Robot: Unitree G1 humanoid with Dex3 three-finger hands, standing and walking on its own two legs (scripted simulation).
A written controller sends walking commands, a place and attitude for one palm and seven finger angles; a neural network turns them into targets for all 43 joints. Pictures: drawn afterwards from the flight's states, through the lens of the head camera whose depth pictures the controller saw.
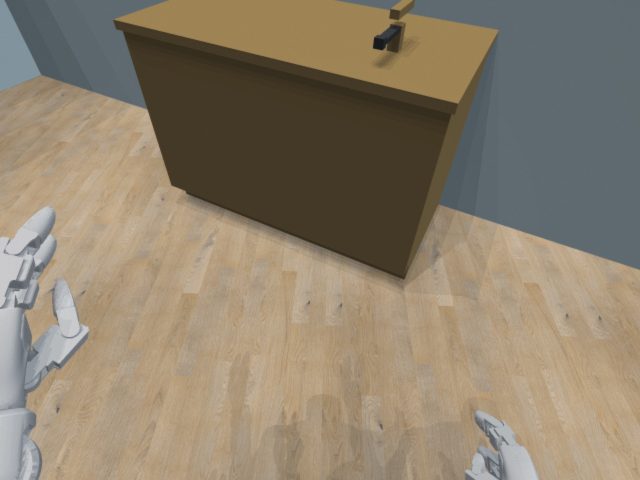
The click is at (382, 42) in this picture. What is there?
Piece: tap's lever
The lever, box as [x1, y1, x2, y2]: [373, 35, 386, 49]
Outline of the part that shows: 376,35 374,37 373,48 383,49 385,47 384,42 386,40 386,37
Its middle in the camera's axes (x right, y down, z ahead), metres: +0.16 -0.53 +1.04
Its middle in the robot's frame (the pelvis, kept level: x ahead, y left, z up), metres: +1.15 -0.09 +0.10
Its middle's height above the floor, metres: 0.87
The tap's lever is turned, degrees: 0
